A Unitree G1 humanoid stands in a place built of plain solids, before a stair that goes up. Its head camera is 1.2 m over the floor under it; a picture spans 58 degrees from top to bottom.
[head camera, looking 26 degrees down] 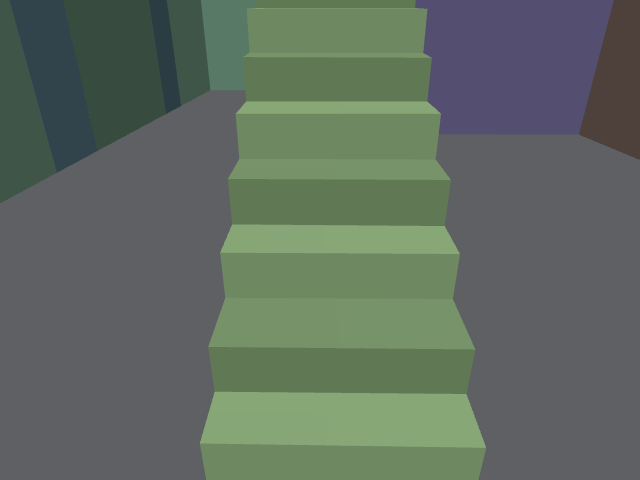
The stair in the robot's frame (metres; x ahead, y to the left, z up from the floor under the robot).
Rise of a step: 0.18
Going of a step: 0.23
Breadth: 0.78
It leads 1 degrees to the right of straight ahead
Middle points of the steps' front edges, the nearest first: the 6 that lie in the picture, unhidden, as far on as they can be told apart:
0.81 -0.06 0.18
0.99 -0.06 0.36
1.24 -0.06 0.55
1.45 -0.07 0.73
1.68 -0.07 0.91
1.93 -0.07 1.09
